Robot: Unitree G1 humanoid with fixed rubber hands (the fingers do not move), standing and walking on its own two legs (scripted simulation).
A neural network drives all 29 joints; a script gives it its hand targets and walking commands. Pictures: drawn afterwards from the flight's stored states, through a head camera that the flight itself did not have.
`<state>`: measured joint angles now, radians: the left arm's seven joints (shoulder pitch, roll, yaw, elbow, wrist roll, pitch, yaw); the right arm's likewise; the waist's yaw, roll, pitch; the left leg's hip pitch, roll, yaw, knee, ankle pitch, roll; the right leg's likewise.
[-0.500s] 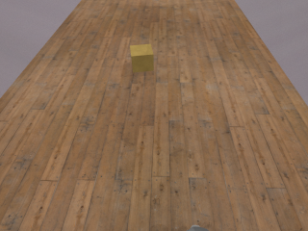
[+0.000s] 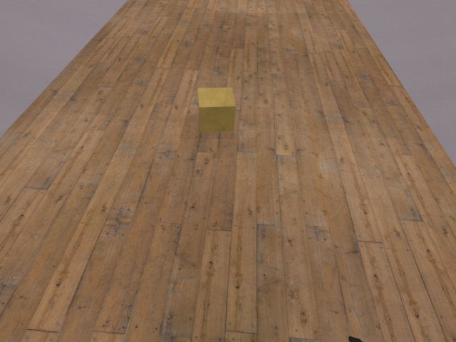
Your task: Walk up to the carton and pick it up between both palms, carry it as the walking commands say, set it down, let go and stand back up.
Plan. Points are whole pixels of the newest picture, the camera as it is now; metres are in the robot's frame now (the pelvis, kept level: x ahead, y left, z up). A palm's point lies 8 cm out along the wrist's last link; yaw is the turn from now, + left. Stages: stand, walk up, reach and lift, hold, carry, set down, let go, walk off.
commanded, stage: walk up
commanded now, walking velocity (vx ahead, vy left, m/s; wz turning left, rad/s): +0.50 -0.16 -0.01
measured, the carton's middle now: (215, 109) +1.60 +0.04 -0.65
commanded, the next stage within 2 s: none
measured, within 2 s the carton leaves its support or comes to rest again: neither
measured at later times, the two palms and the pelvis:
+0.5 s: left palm (144, 269) +0.30 +0.19 -0.12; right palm (354, 265) +0.32 -0.27 -0.13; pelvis +0.28 -0.03 +0.02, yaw +2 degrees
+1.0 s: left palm (165, 144) +0.69 +0.20 -0.12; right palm (323, 205) +0.49 -0.25 -0.15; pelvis +0.57 -0.03 +0.00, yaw +1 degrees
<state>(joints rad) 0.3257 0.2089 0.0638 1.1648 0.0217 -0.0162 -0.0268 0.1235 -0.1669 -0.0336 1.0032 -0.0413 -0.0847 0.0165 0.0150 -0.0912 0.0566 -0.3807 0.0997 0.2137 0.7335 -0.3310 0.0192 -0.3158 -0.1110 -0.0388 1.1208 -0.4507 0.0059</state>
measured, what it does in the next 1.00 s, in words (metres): walks ahead: right foot, then left foot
